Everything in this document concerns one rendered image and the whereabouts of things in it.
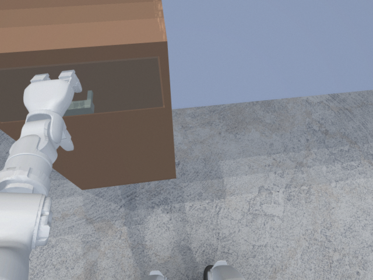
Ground left robot hand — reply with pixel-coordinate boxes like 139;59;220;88
23;70;82;151

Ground right robot shin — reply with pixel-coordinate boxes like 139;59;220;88
212;260;227;268

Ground drawer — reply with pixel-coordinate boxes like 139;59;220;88
0;56;163;122

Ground left robot forearm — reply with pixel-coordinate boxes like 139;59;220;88
0;110;64;197

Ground left robot shin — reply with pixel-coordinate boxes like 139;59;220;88
150;270;164;277

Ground handle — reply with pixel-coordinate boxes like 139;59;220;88
64;90;94;116

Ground robot shin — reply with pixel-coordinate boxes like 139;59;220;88
150;270;164;277
212;260;227;268

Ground cabinet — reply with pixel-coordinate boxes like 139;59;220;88
0;0;176;190

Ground left robot upper arm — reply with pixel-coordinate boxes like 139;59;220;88
0;192;53;280

